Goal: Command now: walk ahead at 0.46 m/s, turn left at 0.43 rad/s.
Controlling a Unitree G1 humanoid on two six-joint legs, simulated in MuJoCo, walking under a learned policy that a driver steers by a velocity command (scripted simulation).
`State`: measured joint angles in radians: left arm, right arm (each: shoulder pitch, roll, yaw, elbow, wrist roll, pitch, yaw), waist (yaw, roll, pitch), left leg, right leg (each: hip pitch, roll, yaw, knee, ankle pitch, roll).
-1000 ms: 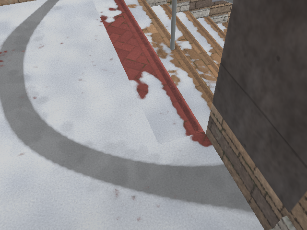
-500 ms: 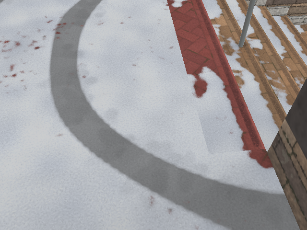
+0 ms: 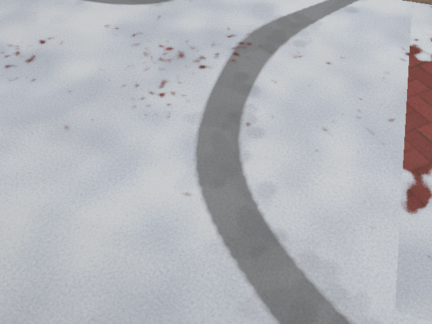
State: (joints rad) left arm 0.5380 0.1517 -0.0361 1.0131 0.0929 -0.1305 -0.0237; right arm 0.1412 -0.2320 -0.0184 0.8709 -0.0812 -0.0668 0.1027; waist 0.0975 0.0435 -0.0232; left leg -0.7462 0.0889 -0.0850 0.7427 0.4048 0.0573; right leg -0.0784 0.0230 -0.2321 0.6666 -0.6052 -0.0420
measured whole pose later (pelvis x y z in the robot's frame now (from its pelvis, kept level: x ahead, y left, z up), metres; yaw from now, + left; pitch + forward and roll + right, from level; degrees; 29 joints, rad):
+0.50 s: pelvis +0.28 +0.04 -0.11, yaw +2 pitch +3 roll +3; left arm 0.12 0.23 0.06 0.84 -0.02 -0.08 0.04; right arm 0.28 -0.20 -0.04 1.01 0.00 -0.06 -0.01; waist -0.02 -0.04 0.00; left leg -0.23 -0.07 0.05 0.44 -0.26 0.05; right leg -0.77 -0.14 0.08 0.98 -0.13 0.04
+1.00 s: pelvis +0.54 -0.07 -0.10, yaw -15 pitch +3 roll +2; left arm 0.34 0.23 0.08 0.84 -0.03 -0.07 0.01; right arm -0.01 -0.27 -0.08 0.84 -0.01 -0.09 -0.02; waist 0.05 0.02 0.02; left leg -0.67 0.05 -0.09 0.72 -0.05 -0.01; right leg -0.20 0.09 0.11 0.35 -0.19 -0.09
